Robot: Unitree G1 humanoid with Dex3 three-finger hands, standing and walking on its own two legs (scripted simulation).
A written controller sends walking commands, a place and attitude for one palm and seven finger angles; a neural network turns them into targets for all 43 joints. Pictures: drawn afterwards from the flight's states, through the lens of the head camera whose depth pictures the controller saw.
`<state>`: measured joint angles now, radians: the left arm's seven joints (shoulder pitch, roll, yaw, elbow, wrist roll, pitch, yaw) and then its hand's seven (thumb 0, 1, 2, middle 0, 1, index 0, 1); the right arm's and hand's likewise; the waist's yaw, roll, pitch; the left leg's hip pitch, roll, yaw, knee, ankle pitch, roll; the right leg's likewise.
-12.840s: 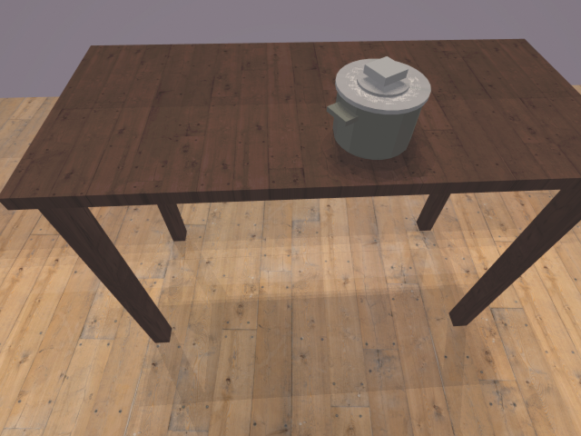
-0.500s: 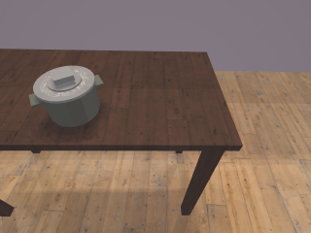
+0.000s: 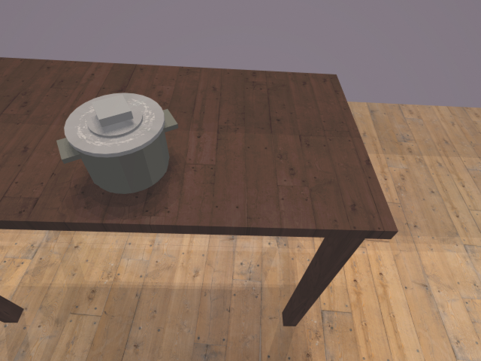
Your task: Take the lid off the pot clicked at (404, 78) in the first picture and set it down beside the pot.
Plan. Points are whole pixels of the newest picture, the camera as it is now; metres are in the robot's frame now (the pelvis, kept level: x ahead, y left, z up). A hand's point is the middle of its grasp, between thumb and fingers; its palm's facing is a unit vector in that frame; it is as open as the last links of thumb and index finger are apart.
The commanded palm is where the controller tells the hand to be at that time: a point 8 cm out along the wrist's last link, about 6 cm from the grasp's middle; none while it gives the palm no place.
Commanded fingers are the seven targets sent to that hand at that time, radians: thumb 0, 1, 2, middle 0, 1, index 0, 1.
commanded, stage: look again from close up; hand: left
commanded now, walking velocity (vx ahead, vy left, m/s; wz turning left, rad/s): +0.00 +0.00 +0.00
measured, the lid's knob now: (112, 110) +0.46 +0.26 +0.16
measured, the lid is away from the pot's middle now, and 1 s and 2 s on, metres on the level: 0.00 0.00 0.00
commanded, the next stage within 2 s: shuffle to correct the standing spot in 0.42 s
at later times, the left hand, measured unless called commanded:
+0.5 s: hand out of the picture +0.02 +0.18 -0.18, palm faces +0.00 -0.98 -0.19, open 7.4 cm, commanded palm none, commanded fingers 0.00 0.90 0.90 -0.20 -0.30 -0.20 -0.30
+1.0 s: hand out of the picture +0.03 +0.28 -0.18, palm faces +0.04 -0.96 -0.29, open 7.4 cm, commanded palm none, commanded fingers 0.00 0.90 0.90 -0.20 -0.30 -0.20 -0.30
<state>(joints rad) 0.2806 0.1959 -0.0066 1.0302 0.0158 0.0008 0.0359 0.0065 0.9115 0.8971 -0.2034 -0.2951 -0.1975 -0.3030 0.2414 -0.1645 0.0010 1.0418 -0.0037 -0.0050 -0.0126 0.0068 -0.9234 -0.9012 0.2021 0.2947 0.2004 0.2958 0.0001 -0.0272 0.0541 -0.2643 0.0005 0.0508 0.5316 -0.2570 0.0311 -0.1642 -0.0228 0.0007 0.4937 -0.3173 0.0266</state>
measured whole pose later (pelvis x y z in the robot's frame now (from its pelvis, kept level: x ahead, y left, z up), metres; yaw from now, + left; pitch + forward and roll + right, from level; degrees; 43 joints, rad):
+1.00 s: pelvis -0.02 +0.06 -0.01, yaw +1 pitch +0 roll +0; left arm 0.18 0.25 0.05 0.95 0.02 0.06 0.05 0.01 0.91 0.90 -0.20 -0.30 -0.20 -0.30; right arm 0.19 -0.21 -0.03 0.89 -0.02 0.05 0.00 0.00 -0.91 -0.90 0.20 0.29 0.20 0.30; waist 0.01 -0.03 0.10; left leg -0.34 -0.07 0.12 0.54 -0.22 0.12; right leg -0.46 -0.06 -0.02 1.15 -0.49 0.00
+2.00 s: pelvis +0.00 +0.10 +0.00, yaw +0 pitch +0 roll -1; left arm 0.27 0.16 -0.02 1.02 0.01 -0.01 0.05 0.01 0.91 0.90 -0.20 -0.30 -0.20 -0.30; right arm 0.25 -0.19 0.00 1.01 -0.01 -0.01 -0.02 0.01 -0.92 -0.90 0.20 0.29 0.20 0.30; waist -0.01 0.03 0.04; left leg -0.27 -0.07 0.02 0.56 -0.30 0.08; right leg -0.14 0.01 -0.02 0.51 -0.37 -0.01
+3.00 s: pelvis +0.00 +0.08 +0.00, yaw -1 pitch +0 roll +0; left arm 0.29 0.17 -0.02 1.05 0.01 -0.01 0.04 0.00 0.91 0.90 -0.20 -0.30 -0.20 -0.30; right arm 0.25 -0.15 0.02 1.09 0.00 -0.02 -0.04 0.01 -0.93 -0.90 0.20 0.29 0.20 0.30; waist 0.00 -0.03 0.07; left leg -0.21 -0.05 0.02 0.45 -0.24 0.05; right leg -0.10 0.03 -0.02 0.43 -0.32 -0.04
